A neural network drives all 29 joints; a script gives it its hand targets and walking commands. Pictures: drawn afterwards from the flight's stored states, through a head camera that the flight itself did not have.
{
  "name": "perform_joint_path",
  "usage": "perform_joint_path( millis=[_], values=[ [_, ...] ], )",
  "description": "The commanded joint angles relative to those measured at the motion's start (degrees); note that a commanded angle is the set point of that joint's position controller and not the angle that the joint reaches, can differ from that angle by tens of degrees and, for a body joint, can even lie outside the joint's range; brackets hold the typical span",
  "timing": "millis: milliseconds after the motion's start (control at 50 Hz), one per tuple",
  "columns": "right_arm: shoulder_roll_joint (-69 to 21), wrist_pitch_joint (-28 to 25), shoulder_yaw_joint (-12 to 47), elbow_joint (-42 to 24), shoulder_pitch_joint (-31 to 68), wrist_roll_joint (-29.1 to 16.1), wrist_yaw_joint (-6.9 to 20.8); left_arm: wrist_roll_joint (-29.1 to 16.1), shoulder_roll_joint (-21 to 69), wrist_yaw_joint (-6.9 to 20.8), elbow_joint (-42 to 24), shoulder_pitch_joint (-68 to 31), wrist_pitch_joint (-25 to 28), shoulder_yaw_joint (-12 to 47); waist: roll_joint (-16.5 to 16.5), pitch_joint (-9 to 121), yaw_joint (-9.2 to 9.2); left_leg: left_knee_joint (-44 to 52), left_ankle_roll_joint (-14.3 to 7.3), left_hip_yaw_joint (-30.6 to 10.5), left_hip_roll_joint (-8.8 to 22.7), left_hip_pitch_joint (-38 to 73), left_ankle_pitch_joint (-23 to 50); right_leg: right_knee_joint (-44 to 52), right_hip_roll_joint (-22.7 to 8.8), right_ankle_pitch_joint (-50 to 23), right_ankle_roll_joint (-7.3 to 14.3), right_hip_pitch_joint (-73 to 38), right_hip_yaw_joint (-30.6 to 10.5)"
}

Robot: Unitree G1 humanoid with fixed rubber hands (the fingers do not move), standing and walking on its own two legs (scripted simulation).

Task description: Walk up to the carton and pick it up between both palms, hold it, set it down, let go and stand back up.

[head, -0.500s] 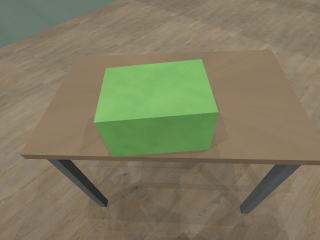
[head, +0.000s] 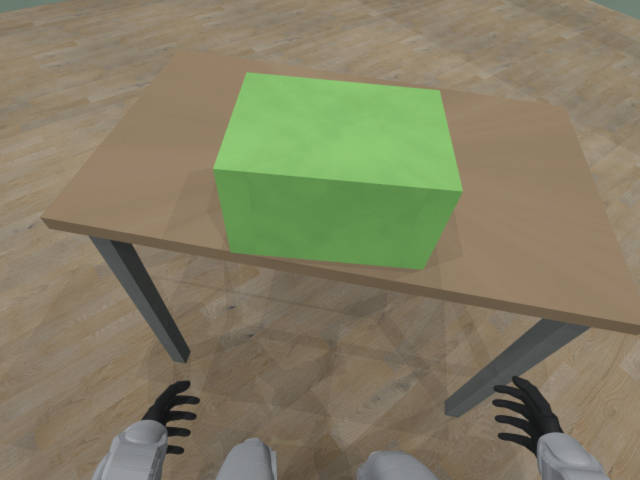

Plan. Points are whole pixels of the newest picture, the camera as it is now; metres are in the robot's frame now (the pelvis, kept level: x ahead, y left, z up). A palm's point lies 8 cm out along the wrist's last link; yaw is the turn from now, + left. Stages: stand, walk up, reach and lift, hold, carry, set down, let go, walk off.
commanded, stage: reach and lift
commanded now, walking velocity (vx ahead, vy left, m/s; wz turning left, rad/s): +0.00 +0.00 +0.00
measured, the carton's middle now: (335, 171) +0.51 -0.01 +0.06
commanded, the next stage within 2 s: none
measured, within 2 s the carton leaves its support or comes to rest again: neither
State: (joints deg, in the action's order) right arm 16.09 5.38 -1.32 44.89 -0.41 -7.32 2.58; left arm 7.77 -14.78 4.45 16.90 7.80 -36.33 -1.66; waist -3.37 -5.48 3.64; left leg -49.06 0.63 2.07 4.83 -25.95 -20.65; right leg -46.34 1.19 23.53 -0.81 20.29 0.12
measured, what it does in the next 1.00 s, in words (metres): stands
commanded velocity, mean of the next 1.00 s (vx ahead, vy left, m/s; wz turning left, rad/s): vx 0.00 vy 0.00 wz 0.00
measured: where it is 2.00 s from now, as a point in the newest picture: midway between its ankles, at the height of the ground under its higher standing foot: outside the picture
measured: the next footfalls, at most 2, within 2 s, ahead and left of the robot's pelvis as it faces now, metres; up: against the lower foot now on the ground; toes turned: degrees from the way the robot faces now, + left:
none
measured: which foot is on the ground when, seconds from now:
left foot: down 0.00-1.00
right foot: down 0.00-1.00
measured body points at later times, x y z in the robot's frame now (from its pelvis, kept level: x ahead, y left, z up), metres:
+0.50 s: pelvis -0.03 +0.01 +0.02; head -0.06 -0.01 +0.47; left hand +0.19 +0.24 -0.02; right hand +0.14 -0.25 -0.04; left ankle +0.06 +0.12 -0.70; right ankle +0.02 -0.13 -0.70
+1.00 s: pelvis -0.01 -0.01 +0.04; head -0.02 +0.01 +0.49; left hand +0.22 +0.24 +0.01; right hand +0.18 -0.25 +0.01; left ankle +0.06 +0.12 -0.70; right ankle +0.02 -0.13 -0.70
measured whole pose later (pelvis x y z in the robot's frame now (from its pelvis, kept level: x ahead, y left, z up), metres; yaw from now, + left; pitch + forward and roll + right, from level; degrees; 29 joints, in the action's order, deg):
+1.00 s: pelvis -0.01 -0.01 +0.04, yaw +0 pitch -5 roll +0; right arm 9.5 3.8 -5.9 16.8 -14.6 -5.6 1.6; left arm -9.9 -20.1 -1.5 20.0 7.1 -7.0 1.4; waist -1.8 -2.8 0.6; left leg -26.7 0.3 3.2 2.4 -13.1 -8.7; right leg -28.2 -0.5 13.9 -0.2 9.6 -0.3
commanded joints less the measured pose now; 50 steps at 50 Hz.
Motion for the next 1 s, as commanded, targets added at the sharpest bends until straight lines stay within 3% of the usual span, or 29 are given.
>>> perform_joint_path(
  millis=[0, 60, 120, 160, 220, 320, 340, 360, 380, 400, 420, 480, 520, 560, 600, 620, 640, 660, 700, 780, 820, 860, 900, 940, 980],
  values=[
    [3.82, -2.00, -3.99, -8.86, 1.91, 3.25, -0.25, -1.68, -10.67, -3.11, -8.25, -11.15, 6.26, -1.62, 8.94, 3.07, 0.50, 11.19, 0.21, 3.47, -1.31, 14.04, -5.38, 13.07, -1.01, 1.70, 2.48, 14.64, 3.56],
    [0.75, -2.55, -5.26, -13.33, 2.69, 5.33, 0.17, -3.53, -11.13, -3.60, -7.13, -14.78, 8.48, -1.38, 9.10, 3.93, -0.82, 9.39, -0.53, 5.48, -2.23, 14.05, -9.31, 15.62, -3.79, 11.48, 2.75, 13.46, -0.33],
    [-0.91, -2.82, -5.78, -17.67, 0.44, 6.19, -0.36, -5.53, -10.89, -3.28, -7.53, -11.72, 9.10, -1.49, 5.90, 5.74, -1.30, 8.89, -0.42, 5.90, -3.39, 19.06, -6.02, 18.46, -5.54, 12.84, 2.19, 14.88, -2.99],
    [-1.41, -2.27, -5.62, -19.54, -3.93, 6.09, -0.83, -6.67, -11.35, -3.31, -7.02, -8.49, 8.85, -1.52, 4.96, 6.36, -0.45, 10.40, -0.09, 6.56, -3.57, 20.03, -4.53, 19.08, -4.60, 10.07, 1.87, 12.66, -2.10],
    [1.39, -0.23, -6.75, -21.93, -5.52, 7.00, -0.99, -6.77, -11.17, -3.38, -5.59, -5.33, 8.36, -1.47, 6.80, 5.65, -0.33, 17.70, -0.90, 5.75, -1.75, 15.81, -9.92, 17.31, -0.62, 6.07, 1.65, 4.02, 1.94],
    [5.10, 0.78, -8.95, -28.97, -3.58, 9.68, -0.72, -6.88, -7.97, -5.00, -2.74, -7.36, 13.27, -0.93, 9.19, 3.84, -2.42, 32.13, -4.55, 2.05, 2.76, -3.63, -23.22, 9.94, 4.66, -5.49, -0.06, -14.72, 5.72],
    [4.10, 0.45, -8.44, -30.52, -3.60, 9.46, -0.69, -8.18, -8.13, -5.27, -2.31, -7.33, 15.01, -1.56, 7.09, 5.84, -3.53, 32.61, -5.04, 2.26, 2.66, -5.96, -22.85, 10.31, 4.44, -6.31, -0.18, -17.83, 4.77],
    [3.48, 0.42, -8.12, -30.34, -3.65, 9.37, -0.58, -8.35, -7.40, -5.60, -0.98, -8.62, 16.70, -0.67, 6.77, 6.44, -3.10, 34.03, -5.25, 1.13, 3.31, -7.46, -22.41, 10.61, 4.42, -7.08, -0.10, -18.98, 4.67],
    [3.53, 0.47, -8.37, -30.58, -3.69, 9.64, -0.34, -9.29, -5.82, -5.95, -0.10, -8.14, 17.94, -0.04, 5.27, 6.76, -3.82, 34.40, -4.85, 0.91, 3.05, -7.04, -21.68, 11.64, 3.70, -6.59, 0.06, -19.04, 4.12],
    [2.52, 0.65, -7.78, -30.37, -4.24, 9.25, -0.02, -10.21, -5.06, -5.96, 1.59, -8.33, 19.01, 0.57, 3.04, 6.44, -2.86, 35.41, -5.20, -0.27, 3.50, -6.25, -20.34, 12.85, 3.40, -7.22, -0.01, -18.72, 4.04],
    [2.81, 0.81, -7.70, -30.70, -3.52, 9.80, 0.04, -10.73, -4.62, -5.84, 3.78, -8.34, 19.91, 0.76, 1.24, 6.91, -3.57, 35.15, -4.76, 0.06, 2.88, -4.63, -19.92, 14.41, 2.48, -5.00, 0.16, -16.99, 3.73],
    [0.37, 1.38, -5.97, -28.80, -5.03, 7.14, -0.01, -12.91, -4.97, -4.93, 6.70, -8.60, 21.41, 0.98, -4.45, 6.35, -2.82, 30.05, -3.63, 2.21, -0.84, 7.40, -11.97, 22.37, -0.54, 2.67, 1.35, -8.12, 0.68],
    [-1.10, 1.20, -5.23, -27.39, -5.09, 6.02, -0.26, -13.35, -5.99, -4.21, 6.87, -10.25, 21.81, 0.34, -6.30, 3.83, -2.14, 26.12, -2.21, 2.31, -3.12, 18.55, -6.94, 27.65, -3.35, 8.58, 2.81, 3.16, -1.52],
    [-0.72, 0.67, -5.83, -26.92, -3.88, 5.31, -0.57, -13.39, -6.53, -4.27, 4.43, -12.39, 22.61, 0.20, -5.20, 1.25, -2.76, 24.79, -1.37, 2.69, -4.81, 23.90, -4.67, 29.93, -4.12, 11.62, 3.54, 8.52, -2.42],
    [0.09, 0.17, -5.75, -26.75, -4.43, 4.51, -0.95, -12.09, -7.78, -4.45, 1.59, -13.18, 23.31, -0.87, -0.58, -0.79, -3.72, 25.71, -0.87, 2.36, -4.93, 24.75, -4.23, 30.12, -4.41, 9.16, 3.88, 7.95, -2.21],
    [-0.41, 0.04, -6.39, -26.08, -4.93, 4.95, -1.01, -11.97, -8.03, -4.59, 1.14, -13.22, 23.55, -0.67, 1.95, -0.98, -3.04, 27.12, -1.09, 2.24, -4.32, 23.44, -4.97, 28.98, -3.57, 6.36, 3.70, 5.10, -1.12],
    [-0.03, -0.38, -6.14, -27.24, -5.58, 4.27, -0.97, -11.37, -8.66, -5.09, -1.09, -12.63, 24.14, -1.28, 5.20, -0.38, -3.62, 28.60, -1.41, 2.60, -3.84, 21.37, -5.93, 27.86, -2.61, 3.72, 3.99, 1.24, -0.08],
    [0.09, -0.32, -6.53, -28.24, -6.58, 4.04, -0.97, -11.01, -8.88, -5.16, -1.57, -11.94, 24.23, -1.23, 6.66, -0.48, -2.61, 30.27, -1.71, 2.28, -3.21, 19.35, -7.16, 27.43, -2.23, 2.42, 3.45, -1.01, -0.10],
    [0.80, -0.16, -6.39, -30.18, -7.23, 3.71, -0.68, -11.06, -8.51, -5.17, -1.75, -10.74, 24.78, -1.03, 8.80, 0.41, -2.70, 32.15, -2.52, 2.87, -2.74, 15.27, -9.97, 26.52, -1.15, -0.05, 3.34, -6.82, 0.48],
    [-1.63, -0.90, -6.08, -34.20, -8.45, 2.89, -1.68, -12.64, -10.09, -4.58, -3.46, -9.57, 25.93, -3.46, 1.51, 3.66, -2.94, 25.44, -0.30, 3.91, -6.12, 23.54, -2.14, 33.42, -4.89, 9.42, 4.08, 2.40, -4.44],
    [-0.64, -2.02, -6.60, -35.25, -8.11, 1.92, -1.70, -14.46, -11.54, -4.89, -6.42, -10.92, 26.91, -2.77, 3.12, 4.44, -2.54, 23.82, 0.15, 3.45, -6.31, 28.25, -0.03, 33.18, -4.92, 9.04, 4.61, 7.61, -4.42],
    [0.03, -3.25, -7.01, -37.93, -7.92, 1.49, -1.55, -16.43, -11.76, -5.58, -9.49, -11.58, 29.00, -0.70, 5.71, 6.32, -2.09, 25.75, -0.43, 3.07, -5.54, 25.85, -1.41, 30.62, -3.08, 4.79, 4.18, 4.63, -1.98],
    [0.71, -3.85, -7.18, -39.41, -5.97, 2.22, -1.30, -17.48, -12.38, -6.07, -8.25, -13.78, 31.40, 0.73, 8.43, 8.09, -2.08, 28.83, -1.34, 2.71, -4.15, 20.74, -4.59, 27.67, -1.39, 1.25, 3.52, -0.97, 0.52],
    [1.89, -4.11, -7.17, -39.14, -5.01, 1.47, -0.91, -18.44, -11.85, -6.34, -5.58, -12.42, 32.83, 1.69, 7.96, 8.31, -2.10, 31.43, -1.59, 1.65, -3.34, 17.46, -6.47, 27.52, -1.19, 0.69, 3.58, -3.74, 0.87],
    [2.05, -4.59, -6.88, -37.50, -5.54, 0.96, -0.71, -19.70, -11.31, -6.36, -2.86, -10.66, 33.55, 1.71, 3.85, 7.79, -2.54, 31.08, -1.91, 1.34, -3.79, 18.94, -4.78, 28.68, -1.64, 1.24, 3.71, -2.91, 0.24]
  ],
)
